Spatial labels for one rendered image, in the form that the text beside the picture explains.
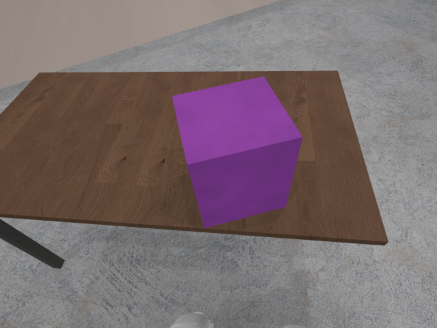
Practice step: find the carton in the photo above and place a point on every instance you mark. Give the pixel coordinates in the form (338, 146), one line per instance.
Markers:
(241, 149)

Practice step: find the table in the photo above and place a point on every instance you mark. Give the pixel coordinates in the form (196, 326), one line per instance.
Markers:
(105, 148)

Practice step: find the left robot thigh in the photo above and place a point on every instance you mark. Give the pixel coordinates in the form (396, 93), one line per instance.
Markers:
(192, 320)

